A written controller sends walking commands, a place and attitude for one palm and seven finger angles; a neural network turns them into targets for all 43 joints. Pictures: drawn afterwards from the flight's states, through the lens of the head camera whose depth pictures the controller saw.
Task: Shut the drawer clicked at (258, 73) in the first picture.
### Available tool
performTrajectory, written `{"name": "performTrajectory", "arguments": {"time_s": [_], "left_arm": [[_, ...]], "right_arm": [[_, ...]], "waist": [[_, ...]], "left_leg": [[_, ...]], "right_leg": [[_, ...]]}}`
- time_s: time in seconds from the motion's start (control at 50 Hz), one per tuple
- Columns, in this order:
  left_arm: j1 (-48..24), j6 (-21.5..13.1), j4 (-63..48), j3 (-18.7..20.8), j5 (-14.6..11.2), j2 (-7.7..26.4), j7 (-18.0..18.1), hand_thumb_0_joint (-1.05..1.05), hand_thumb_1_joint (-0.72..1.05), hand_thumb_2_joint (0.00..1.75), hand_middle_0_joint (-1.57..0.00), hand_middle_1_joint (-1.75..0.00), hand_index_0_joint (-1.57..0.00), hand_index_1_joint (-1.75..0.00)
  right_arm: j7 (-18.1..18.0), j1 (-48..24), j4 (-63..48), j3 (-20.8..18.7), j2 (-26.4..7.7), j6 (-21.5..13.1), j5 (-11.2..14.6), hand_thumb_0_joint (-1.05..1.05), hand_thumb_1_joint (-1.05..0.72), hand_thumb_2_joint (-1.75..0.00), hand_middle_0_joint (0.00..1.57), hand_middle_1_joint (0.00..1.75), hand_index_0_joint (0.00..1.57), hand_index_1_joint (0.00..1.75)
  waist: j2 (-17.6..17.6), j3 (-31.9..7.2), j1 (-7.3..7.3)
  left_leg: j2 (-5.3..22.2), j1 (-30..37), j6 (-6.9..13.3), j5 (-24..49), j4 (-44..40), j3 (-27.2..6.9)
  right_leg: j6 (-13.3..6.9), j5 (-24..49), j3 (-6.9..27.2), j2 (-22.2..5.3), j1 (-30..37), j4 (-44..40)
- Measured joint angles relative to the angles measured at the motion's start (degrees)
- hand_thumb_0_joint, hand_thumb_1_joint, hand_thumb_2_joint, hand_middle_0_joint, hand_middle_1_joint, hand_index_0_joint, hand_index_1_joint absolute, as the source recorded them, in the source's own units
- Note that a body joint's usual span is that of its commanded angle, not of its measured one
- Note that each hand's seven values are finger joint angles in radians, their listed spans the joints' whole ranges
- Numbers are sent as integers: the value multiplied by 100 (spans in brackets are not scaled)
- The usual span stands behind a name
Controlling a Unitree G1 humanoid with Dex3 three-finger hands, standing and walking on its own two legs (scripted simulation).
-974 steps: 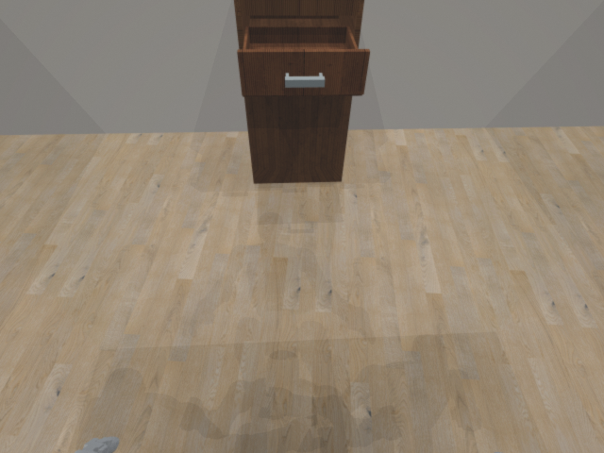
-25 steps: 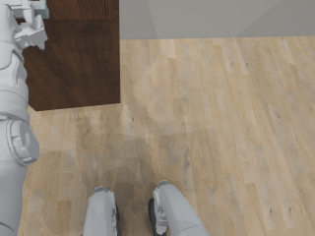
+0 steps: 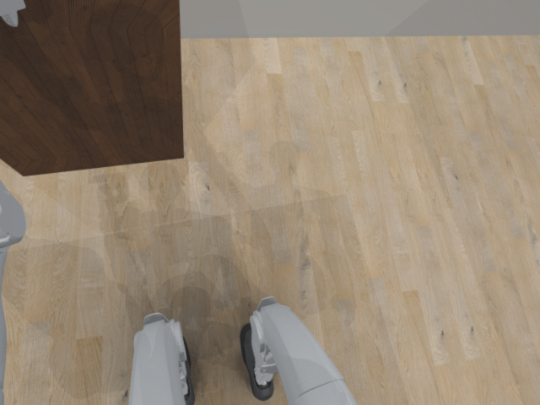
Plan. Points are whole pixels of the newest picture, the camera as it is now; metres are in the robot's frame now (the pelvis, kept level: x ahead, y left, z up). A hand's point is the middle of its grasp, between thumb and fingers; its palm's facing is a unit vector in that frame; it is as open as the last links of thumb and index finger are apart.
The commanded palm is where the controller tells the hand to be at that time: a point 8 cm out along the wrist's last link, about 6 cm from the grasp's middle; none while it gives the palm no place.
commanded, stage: pull the fist back off the drawer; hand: left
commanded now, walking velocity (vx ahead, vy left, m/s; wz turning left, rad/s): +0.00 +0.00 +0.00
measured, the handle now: out of the picture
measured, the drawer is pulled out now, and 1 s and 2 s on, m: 0.00 0.00 0.00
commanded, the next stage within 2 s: draw the hand back to the body in 0.76 s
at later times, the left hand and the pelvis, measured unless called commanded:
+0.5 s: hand out of the picture +0.61 +0.19 +0.09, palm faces +0.07 -1.00 -0.05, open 3.5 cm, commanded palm +0.60 +0.20 +0.09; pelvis +0.00 +0.00 +0.00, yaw +0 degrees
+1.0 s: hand out of the picture +0.57 +0.21 +0.10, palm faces +0.06 -1.00 -0.06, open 3.3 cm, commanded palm +0.52 +0.23 +0.12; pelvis +0.05 +0.00 +0.04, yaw +1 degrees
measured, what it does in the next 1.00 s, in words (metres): stands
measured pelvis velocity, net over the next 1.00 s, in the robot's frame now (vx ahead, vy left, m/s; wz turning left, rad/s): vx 0.05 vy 0.00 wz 0.01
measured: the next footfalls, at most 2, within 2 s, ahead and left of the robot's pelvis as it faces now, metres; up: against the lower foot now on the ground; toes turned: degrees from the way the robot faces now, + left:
none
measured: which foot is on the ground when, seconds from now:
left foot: down 0.00-1.00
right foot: down 0.00-1.00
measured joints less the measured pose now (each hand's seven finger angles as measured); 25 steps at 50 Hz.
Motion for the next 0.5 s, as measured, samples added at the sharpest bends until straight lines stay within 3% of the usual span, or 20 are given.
{"name": "performTrajectory", "arguments": {"time_s": [0.22, 0.5], "left_arm": [[-131, 207, -147, -203, -25, -56, 125, 12, 62, 91, -140, -160, -140, -160], [329, 182, -342, 196, -78, -224, 133, 10, 74, 91, -140, -160, -140, -160]], "right_arm": [[3, -53, 34, -26, 7, -125, -34, 0, -90, -90, 21, 30, 20, 30], [117, 6, -99, -61, -36, -29, 1, 0, -90, -90, 21, 30, 20, 30]], "waist": [[-37, 23, -39], [24, 28, 37]], "left_leg": [[-25, -70, -26, 97, -37, -76], [53, 148, -33, 42, -97, 7]], "right_leg": [[-24, 79, -73, -11, -37, -52], [-35, 68, 21, 58, 120, -98]]}}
